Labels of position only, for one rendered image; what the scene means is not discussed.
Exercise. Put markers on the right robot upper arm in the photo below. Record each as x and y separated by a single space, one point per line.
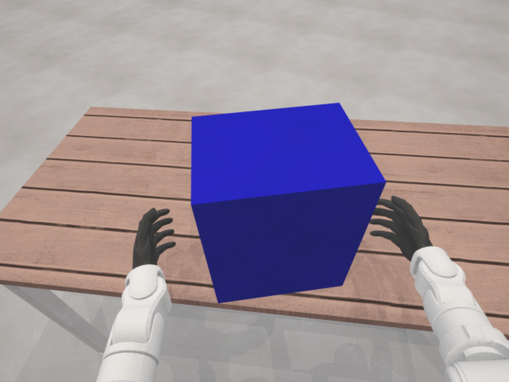
478 371

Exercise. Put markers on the table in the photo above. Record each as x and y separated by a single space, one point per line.
72 225

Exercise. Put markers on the right robot hand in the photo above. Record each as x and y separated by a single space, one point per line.
410 234

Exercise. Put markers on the robot right forearm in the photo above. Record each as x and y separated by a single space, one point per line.
462 328

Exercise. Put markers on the left robot hand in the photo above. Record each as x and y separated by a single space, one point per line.
145 244

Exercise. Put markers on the robot left forearm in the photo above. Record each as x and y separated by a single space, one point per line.
134 345

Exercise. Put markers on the carton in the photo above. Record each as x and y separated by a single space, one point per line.
281 198

